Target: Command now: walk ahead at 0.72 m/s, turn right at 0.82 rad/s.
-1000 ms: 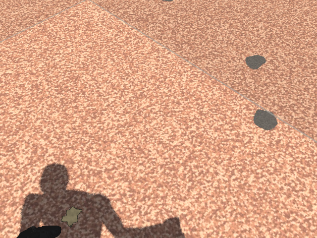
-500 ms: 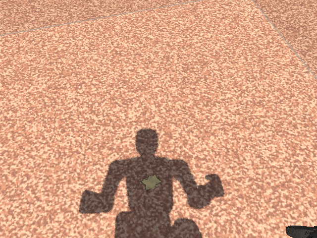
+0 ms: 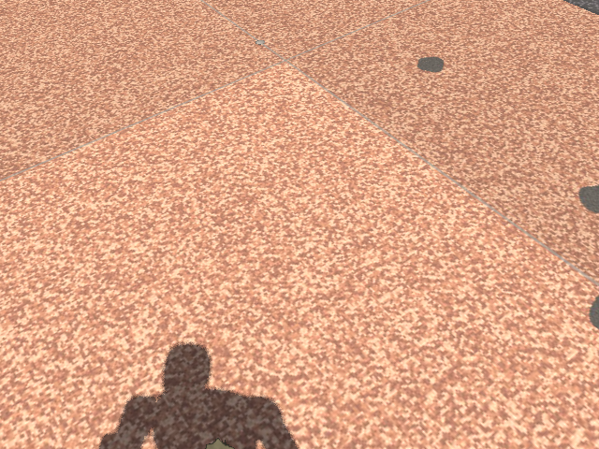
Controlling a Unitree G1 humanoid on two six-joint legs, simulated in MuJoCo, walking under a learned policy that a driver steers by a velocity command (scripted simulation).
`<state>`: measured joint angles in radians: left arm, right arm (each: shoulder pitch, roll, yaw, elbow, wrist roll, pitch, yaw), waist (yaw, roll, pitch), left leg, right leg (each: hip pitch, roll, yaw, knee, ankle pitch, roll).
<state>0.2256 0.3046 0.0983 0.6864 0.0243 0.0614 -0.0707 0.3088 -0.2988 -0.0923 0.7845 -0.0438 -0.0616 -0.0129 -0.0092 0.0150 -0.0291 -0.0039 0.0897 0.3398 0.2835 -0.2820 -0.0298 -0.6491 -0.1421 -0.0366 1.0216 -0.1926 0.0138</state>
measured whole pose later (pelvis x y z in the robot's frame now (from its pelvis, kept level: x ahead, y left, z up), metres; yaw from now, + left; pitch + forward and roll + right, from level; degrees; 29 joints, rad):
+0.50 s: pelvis +0.32 -0.17 -0.01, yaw -19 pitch +1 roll +0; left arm 0.47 0.26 0.03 0.82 0.01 -0.08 -0.02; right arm 0.13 -0.28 -0.02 0.71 -0.03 -0.02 0.06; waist 0.05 0.04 0.02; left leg -0.79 0.13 0.05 0.96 -0.02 0.01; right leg 0.09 0.14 0.02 0.21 -0.32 -0.15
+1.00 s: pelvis +0.78 -0.30 -0.01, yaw +1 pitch +2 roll +0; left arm -0.07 0.23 -0.07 0.56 0.05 -0.07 -0.02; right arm 0.51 -0.27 -0.06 0.91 0.01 -0.07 0.02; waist -0.14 0.00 0.02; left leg 0.04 -0.19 -0.22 0.28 -0.32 0.17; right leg -0.73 -0.11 0.10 0.68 0.04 0.05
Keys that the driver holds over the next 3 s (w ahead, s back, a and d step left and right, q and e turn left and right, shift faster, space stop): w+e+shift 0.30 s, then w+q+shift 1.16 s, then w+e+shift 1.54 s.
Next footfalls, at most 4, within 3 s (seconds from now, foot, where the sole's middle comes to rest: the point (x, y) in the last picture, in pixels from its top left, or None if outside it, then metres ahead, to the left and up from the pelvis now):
0.18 right None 0.22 -0.17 -0.78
0.68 left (430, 384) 0.68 -0.26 -0.78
1.10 right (478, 249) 1.10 -0.47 -0.78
1.56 left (352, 179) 1.41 -0.13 -0.78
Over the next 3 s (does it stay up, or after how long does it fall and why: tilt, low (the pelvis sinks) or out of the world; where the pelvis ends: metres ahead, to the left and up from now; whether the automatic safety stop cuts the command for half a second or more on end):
stays up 2.50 -0.08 -0.03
